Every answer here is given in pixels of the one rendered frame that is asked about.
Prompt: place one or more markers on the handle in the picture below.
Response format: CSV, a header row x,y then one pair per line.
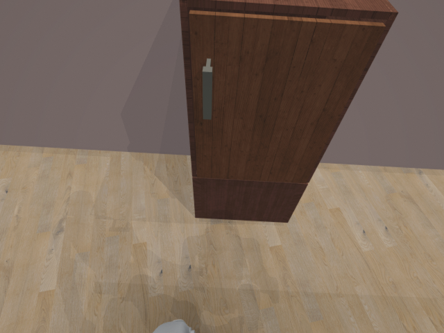
x,y
207,90

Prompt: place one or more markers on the cupboard door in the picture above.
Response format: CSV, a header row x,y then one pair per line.
x,y
279,86

